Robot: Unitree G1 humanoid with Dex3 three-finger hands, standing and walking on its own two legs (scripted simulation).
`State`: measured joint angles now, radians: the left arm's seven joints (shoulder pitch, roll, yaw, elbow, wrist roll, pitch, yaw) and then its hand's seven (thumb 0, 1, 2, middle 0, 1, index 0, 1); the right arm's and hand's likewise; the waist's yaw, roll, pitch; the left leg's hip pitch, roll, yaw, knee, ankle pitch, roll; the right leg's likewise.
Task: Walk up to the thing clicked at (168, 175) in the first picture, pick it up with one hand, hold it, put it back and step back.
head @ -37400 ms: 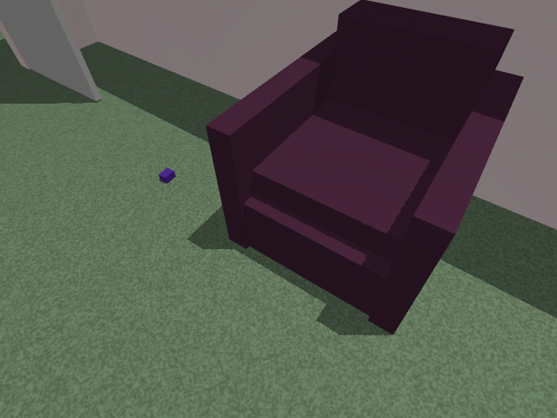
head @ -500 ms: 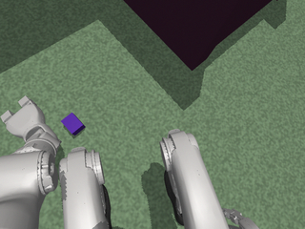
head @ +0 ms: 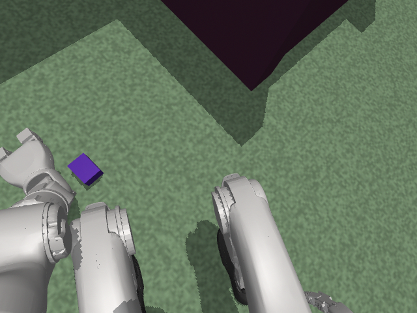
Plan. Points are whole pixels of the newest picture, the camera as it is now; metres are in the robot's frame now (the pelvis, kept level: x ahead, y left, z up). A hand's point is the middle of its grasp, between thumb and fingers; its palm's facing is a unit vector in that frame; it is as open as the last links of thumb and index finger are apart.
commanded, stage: rise first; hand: left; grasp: from above
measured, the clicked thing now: (86, 169) +0.45 +0.23 -0.31
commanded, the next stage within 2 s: approach in 1.54 s
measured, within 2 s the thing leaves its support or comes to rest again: neither
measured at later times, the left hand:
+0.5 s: hand (55, 170) +0.42 +0.26 -0.19, palm faces -0.32 -0.27 -0.91, open 14.2 cm
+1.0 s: hand (57, 170) +0.42 +0.25 -0.18, palm faces -0.32 -0.25 -0.91, open 14.3 cm
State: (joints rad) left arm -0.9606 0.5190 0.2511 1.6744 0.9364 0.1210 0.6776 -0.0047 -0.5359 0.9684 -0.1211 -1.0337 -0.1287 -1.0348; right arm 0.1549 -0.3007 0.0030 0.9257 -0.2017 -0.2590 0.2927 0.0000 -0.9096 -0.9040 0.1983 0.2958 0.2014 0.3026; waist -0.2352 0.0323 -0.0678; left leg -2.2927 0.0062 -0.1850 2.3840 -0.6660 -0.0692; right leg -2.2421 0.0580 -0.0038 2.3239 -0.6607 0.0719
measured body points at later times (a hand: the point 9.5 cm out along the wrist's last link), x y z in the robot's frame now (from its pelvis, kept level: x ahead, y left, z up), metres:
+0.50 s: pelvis +0.00 +0.00 -0.01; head +0.23 +0.04 +0.38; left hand +0.44 +0.27 -0.14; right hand +0.02 -0.26 -0.12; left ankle +0.08 +0.15 -0.30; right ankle +0.10 -0.13 -0.30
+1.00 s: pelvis +0.00 +0.00 +0.00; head +0.23 +0.03 +0.38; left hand +0.43 +0.26 -0.13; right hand +0.01 -0.27 -0.12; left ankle +0.08 +0.15 -0.30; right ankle +0.10 -0.13 -0.30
